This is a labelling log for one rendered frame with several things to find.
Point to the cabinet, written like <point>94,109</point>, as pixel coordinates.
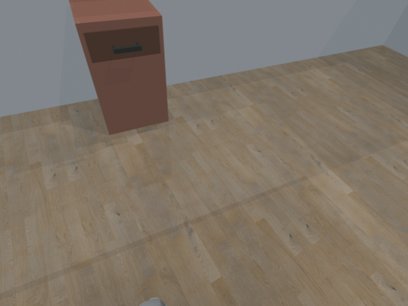
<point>131,92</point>

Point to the handle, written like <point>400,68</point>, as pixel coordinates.
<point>132,48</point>

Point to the drawer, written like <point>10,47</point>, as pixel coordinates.
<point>100,43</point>

